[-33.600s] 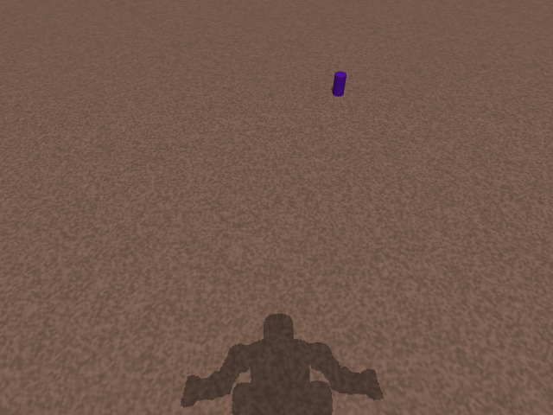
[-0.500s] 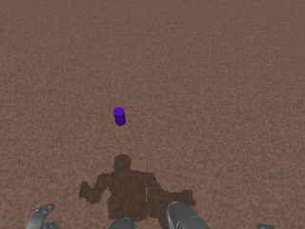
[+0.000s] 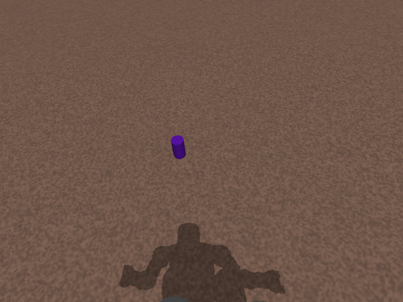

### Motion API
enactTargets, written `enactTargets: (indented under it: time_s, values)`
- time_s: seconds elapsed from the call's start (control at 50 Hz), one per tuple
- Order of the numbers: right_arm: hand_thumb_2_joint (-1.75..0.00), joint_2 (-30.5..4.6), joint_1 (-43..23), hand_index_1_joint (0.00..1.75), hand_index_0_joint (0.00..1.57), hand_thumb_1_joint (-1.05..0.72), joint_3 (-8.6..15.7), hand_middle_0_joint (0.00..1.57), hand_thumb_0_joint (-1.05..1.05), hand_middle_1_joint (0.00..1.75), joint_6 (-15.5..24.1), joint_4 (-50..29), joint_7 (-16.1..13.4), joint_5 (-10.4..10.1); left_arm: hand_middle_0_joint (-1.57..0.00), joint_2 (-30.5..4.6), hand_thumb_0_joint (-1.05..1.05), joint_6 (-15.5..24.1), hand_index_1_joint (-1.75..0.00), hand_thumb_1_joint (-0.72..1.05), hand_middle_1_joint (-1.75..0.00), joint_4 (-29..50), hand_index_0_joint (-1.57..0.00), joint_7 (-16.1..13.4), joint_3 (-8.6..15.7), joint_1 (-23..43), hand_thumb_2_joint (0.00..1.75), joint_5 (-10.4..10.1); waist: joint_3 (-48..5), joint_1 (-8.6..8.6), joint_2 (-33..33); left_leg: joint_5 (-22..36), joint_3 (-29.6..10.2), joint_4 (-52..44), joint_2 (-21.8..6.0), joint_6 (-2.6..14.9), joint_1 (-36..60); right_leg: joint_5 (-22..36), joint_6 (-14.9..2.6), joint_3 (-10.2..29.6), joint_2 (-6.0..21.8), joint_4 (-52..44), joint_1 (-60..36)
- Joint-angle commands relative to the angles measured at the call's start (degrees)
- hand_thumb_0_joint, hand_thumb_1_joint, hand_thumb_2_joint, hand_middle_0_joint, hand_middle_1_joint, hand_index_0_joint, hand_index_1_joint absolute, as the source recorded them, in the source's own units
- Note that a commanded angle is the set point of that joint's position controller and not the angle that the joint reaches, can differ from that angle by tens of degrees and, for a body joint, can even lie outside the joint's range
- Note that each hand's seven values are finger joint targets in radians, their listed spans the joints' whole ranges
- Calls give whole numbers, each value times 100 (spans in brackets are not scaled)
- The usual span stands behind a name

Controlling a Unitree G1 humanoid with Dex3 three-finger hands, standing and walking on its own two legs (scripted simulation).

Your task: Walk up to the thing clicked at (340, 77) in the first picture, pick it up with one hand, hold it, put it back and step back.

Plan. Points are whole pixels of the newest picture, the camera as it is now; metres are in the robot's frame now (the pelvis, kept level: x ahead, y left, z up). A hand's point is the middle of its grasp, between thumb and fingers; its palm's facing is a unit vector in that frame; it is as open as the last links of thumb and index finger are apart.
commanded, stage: step back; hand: left
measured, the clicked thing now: (178, 147) +1.03 +0.22 -0.69
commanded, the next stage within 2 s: stand in 0.90 s
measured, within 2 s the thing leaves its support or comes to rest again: neither
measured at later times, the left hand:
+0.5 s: hand out of the picture +0.06 +0.27 -0.14, palm faces +0.05 -0.93 -0.35, open 7.4 cm
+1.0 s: hand (91, 297) +0.15 +0.27 -0.13, palm faces +0.00 -0.93 -0.36, open 7.4 cm
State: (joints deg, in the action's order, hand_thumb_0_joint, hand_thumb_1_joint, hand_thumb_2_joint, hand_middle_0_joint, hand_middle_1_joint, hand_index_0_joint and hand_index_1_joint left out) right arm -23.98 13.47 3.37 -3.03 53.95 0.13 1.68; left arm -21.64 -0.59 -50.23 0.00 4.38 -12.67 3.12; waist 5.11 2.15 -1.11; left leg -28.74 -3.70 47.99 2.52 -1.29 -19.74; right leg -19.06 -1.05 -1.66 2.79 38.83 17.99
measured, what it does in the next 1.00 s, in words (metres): steps on the spot: left foot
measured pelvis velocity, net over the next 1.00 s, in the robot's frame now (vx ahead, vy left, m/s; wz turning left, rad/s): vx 0.03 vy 0.02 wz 0.00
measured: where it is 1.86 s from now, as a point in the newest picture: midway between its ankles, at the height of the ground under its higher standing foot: outside the picture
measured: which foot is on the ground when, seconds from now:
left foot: up 0.00-0.02, down 0.04-1.00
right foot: down 0.00-1.00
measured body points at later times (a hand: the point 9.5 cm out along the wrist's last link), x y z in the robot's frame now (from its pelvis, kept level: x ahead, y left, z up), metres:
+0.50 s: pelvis +0.00 +0.01 +0.00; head +0.01 +0.01 +0.45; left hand +0.05 +0.32 -0.12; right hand +0.09 -0.31 -0.12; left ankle +0.02 +0.13 -0.72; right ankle +0.02 -0.12 -0.72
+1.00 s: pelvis +0.03 +0.02 +0.02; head +0.05 +0.02 +0.47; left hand +0.15 +0.32 -0.10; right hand +0.15 -0.28 -0.11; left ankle +0.02 +0.13 -0.72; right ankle +0.02 -0.12 -0.72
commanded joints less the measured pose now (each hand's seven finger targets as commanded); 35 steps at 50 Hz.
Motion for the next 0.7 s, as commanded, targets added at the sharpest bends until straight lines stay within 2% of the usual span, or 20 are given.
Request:
enactTargets:
  time_s: [0.0, 0.02, 0.04, 0.06, 0.1, 0.12, 0.18, 0.22, 0.24, 0.26, 0.28, 0.3, 0.38, 0.44, 0.46, 0.48, 0.5, 0.52, 0.6, 0.68]
  values:
    - [-90, -824, 127, 30, 20, -90, 318, 20, 0, 30, 411, -145, -21, 7, -20, -1432, 0, 49, -30, 90, -30, 370, -20, -11, 285, 394, 90, -63, -370, -191, 788, 795, 420, -2702, 1, 236, 1326, -1389, -633, 1153, 808, -1153, 289]
    - [-90, -1018, 309, 30, 20, -90, 399, 20, 0, 30, 457, -74, -55, 96, -20, -1099, 0, 30, -30, 90, -30, 356, -20, 1, 163, 157, 90, -72, -515, -269, 2, 382, -534, -2895, -470, 373, 2059, -1247, -406, 796, 523, -284, 1059]
    - [-90, -1496, 57, 30, 20, -90, 408, 20, 0, 30, 495, -196, -63, 114, -20, -810, 0, 53, -30, 90, -30, 415, -20, 21, 69, 434, 90, -199, -338, -325, -1186, -1721, -2935, -3702, -1901, 996, 1438, -1247, 17, 95, -239, 566, 1796]
    - [-90, -1740, -191, 30, 20, -90, 454, 20, 0, 30, 508, -287, -38, 61, -20, -1391, 0, 71, -30, 90, -30, 308, -20, -14, 270, 803, 90, -147, 115, -410, -624, -2298, -3227, -3889, -2299, 1526, 82, -1375, 19, 562, 27, 1145, 1135]
    - [-90, -1182, -644, 30, 20, -90, 255, 20, 0, 30, 598, -325, -60, 92, -20, -1195, 0, 109, -30, 90, -30, 119, -20, 79, 220, 476, 90, -221, 169, -62, -244, -1049, -1983, -3457, -1630, 1138, 193, -743, -16, 649, 72, 1032, 744]
    - [-90, -1158, -581, 30, 20, -90, 257, 20, 0, 30, 604, -294, -61, 104, -20, -1157, 0, 144, -30, 90, -30, 42, -20, 94, 205, 384, 90, -223, 65, -103, -503, -699, -1622, -3325, -1480, 1014, 317, -670, -27, 479, 28, 707, 594]
    - [-90, -1164, -587, 30, 20, -90, 287, 20, 0, 30, 517, -258, -4, 104, -20, -1080, 0, 209, -30, 90, -30, -168, -20, 118, 216, 198, 90, -190, -153, -139, -822, -542, -1033, -3053, -1240, 868, -114, -451, 8, 65, -233, -433, -512]
    - [-90, -925, -634, 30, 20, -90, 213, 20, 0, 30, 416, -264, 1, 25, -20, -1035, 0, 264, -30, 90, -30, -353, -20, 46, 226, -10, 90, -144, -212, 50, -516, -379, -656, -2394, -984, 594, -513, 59, -67, 96, -384, -1358, -1393]
    - [-90, -680, -541, 30, 20, -90, 148, 20, 0, 30, 397, -297, -6, -5, -20, -1230, 0, 304, -30, 90, -30, -378, -20, 2, 283, -119, 90, -95, -263, 85, 92, -292, -408, -1701, -671, 406, -941, -374, -188, 996, 36, -1748, -1689]
    - [-90, -566, -666, 30, 20, -90, 128, 20, 0, 30, 384, -337, -29, -8, -20, -1659, 0, 337, -30, 90, -30, -390, -20, -25, 337, -209, 90, -68, -188, 175, 897, -389, -129, -697, -98, 255, -1206, -2026, -616, 2638, 1020, -2499, -1196]
    - [-90, -767, -521, 30, 20, -90, 209, 20, 0, 30, 379, -226, -63, 10, -20, -1888, 0, 368, -30, 90, -30, -271, -20, -14, 391, 158, 90, -47, 50, 66, 933, -419, -151, -11, -165, 154, -856, -2918, -1084, 3320, 1743, -2806, -426]
    - [-90, -912, -373, 30, 20, -90, 241, 20, 0, 30, 400, -152, -46, 1, -20, -1777, 0, 388, -30, 90, -30, -142, -20, -20, 369, 395, 90, -74, 201, -38, 588, -153, -334, 167, -303, 145, -786, -2727, -1194, 3188, 1761, -2740, -248]
    - [-90, -722, -175, 30, 20, -90, 204, 20, 0, 30, 504, 46, 7, 12, -20, -1490, 0, 413, -30, 90, -30, -203, -20, -25, 266, 556, 90, -101, -186, -132, 858, 282, 79, -806, -406, 184, -59, -678, -842, 1817, 1193, -2188, -283]
    - [-90, -616, 29, 30, 20, -90, 257, 20, 0, 30, 536, 234, -5, 56, -20, -1272, 0, 304, -30, 90, -30, -167, -20, 17, 117, 797, 90, -148, -304, -330, 812, 1153, 363, -2142, -183, 191, 1227, -135, -513, 1020, 723, -1527, 378]
    - [-90, -757, -11, 30, 20, -90, 302, 20, 0, 30, 560, 217, -43, 101, -20, -1074, 0, 288, -30, 90, -30, -141, -20, 24, 21, 750, 90, -158, -400, -382, 405, 1342, -101, -2481, -478, 259, 1493, 250, -361, 782, 551, -1095, 578]
    - [-90, -1010, -148, 30, 20, -90, 309, 20, 0, 30, 612, 158, -76, 123, -20, -773, 0, 268, -30, 90, -30, -136, -20, 32, -64, 726, 90, -251, -501, -325, -470, 919, -1493, -3145, -1408, 526, 1284, 220, -81, 420, 68, -415, 646]
    - [-90, -1239, -535, 30, 20, -90, 311, 20, 0, 30, 615, 94, -68, 79, -20, -944, 0, 224, -30, 90, -30, -256, -20, 6, -7, 696, 90, -299, -307, -171, -581, 233, -1958, -3342, -1893, 951, 617, -639, -12, 173, -193, -184, 360]
    - [-90, -1252, -744, 30, 20, -90, 313, 20, 0, 30, 606, 63, -53, 54, -20, -1081, 0, 232, -30, 90, -30, -341, -20, -5, 29, 603, 90, -263, -230, -128, -457, 374, -1817, -3228, -1903, 1102, 282, -680, -17, 298, -92, -143, -125]
    - [-90, -808, -852, 30, 20, -90, 136, 20, 0, 30, 600, 132, -61, -52, -20, -1152, 0, 403, -30, 90, -30, -589, -20, -61, 23, 328, 90, -275, -903, -21, -390, 3487, -270, -2063, -981, 401, 716, 1920, -121, 714, 237, -1262, -1225]
    - [-90, -836, -866, 30, 20, -90, 173, 20, 0, 30, 559, 280, -114, -73, -20, -1204, 0, 356, -30, 90, -30, -558, -20, -98, 3, 650, 90, -285, -1023, -161, -106, 3609, -45, -1988, -876, 354, 1066, 2615, -195, 661, 371, -1095, -1149]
